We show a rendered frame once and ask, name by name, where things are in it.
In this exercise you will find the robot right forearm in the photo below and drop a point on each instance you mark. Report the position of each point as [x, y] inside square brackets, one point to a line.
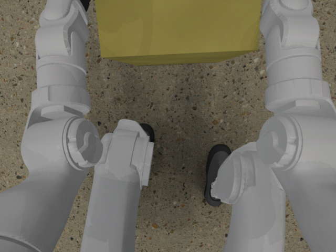
[293, 60]

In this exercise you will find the robot left forearm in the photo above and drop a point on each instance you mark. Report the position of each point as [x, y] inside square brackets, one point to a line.
[60, 63]

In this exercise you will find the left robot thigh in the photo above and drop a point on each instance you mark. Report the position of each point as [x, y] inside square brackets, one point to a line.
[114, 199]

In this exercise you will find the left robot shin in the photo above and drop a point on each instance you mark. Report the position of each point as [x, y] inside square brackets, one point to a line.
[122, 124]

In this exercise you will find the left robot upper arm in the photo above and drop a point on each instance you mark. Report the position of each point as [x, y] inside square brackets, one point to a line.
[58, 154]

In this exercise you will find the carton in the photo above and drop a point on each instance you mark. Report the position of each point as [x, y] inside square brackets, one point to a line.
[168, 32]

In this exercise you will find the left robot hand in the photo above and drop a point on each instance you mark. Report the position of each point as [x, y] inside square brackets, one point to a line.
[85, 3]

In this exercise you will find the right robot upper arm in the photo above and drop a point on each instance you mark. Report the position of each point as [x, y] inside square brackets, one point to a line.
[301, 151]

